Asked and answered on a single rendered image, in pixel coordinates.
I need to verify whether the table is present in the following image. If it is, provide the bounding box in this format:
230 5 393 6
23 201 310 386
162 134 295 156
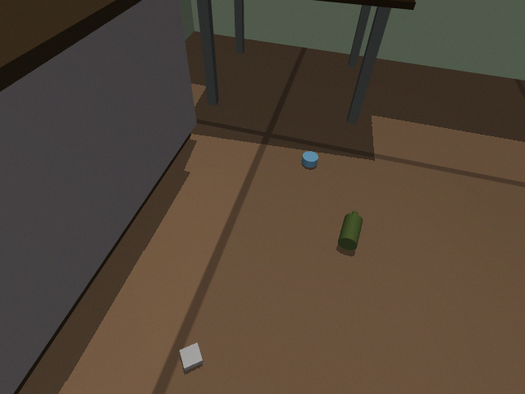
197 0 416 125

